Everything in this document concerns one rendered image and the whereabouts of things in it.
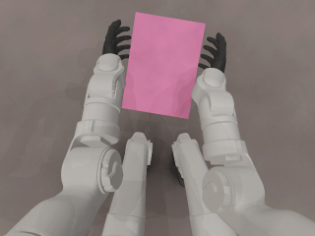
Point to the right robot forearm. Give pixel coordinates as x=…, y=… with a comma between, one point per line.
x=222, y=142

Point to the robot right upper arm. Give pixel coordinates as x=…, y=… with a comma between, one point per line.
x=237, y=195

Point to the left robot shin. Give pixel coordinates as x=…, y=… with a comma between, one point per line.
x=137, y=135

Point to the robot left upper arm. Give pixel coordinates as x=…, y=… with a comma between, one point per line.
x=89, y=175

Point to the robot right foot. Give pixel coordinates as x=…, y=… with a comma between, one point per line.
x=180, y=179

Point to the right robot hand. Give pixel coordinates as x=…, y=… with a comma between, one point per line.
x=219, y=60

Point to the left robot hand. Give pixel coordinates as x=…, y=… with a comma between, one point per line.
x=111, y=41

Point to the carton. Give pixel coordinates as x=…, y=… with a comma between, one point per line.
x=162, y=65

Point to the left robot forearm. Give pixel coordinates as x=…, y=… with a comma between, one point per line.
x=99, y=125

